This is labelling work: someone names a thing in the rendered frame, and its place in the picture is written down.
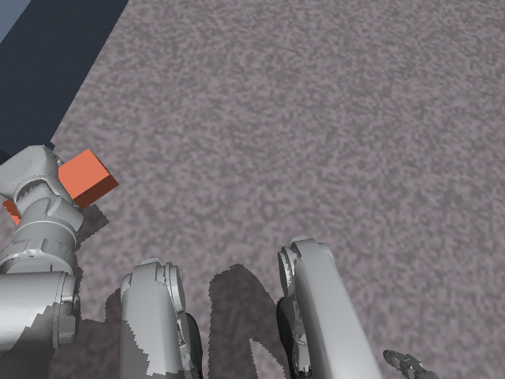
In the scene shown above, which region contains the carton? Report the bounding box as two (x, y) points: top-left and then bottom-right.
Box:
(2, 149), (119, 226)

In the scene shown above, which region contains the armchair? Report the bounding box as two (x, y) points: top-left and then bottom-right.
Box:
(0, 0), (129, 164)

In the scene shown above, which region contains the right robot hand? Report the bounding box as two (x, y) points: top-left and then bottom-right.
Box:
(383, 350), (440, 379)

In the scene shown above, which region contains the right robot foot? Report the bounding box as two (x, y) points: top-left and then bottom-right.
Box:
(276, 297), (312, 379)

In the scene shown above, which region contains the left robot arm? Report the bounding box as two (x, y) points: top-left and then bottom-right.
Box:
(0, 175), (84, 379)

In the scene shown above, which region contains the left robot foot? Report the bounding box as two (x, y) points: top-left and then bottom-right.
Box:
(185, 313), (204, 379)

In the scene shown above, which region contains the left robot hand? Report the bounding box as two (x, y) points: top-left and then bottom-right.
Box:
(0, 145), (82, 212)

